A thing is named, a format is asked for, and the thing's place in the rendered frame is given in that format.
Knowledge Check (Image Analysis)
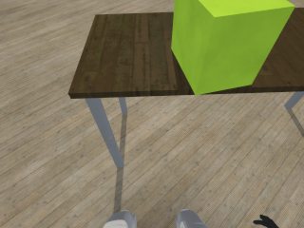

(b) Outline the table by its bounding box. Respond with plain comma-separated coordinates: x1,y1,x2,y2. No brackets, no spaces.
68,8,304,169

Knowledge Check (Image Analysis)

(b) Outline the carton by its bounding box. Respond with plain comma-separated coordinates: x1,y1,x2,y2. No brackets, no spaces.
171,0,295,96

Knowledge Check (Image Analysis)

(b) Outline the left robot thigh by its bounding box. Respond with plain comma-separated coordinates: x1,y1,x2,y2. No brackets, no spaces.
103,211,137,228

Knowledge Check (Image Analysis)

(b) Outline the right robot thigh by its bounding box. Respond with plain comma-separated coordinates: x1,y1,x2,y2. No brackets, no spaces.
175,210,208,228

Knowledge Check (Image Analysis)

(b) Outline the right robot hand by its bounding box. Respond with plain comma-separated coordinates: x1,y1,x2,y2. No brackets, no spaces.
253,215,279,228

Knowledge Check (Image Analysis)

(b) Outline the robot thigh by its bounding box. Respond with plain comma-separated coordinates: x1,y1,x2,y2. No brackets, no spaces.
103,211,137,228
175,210,208,228

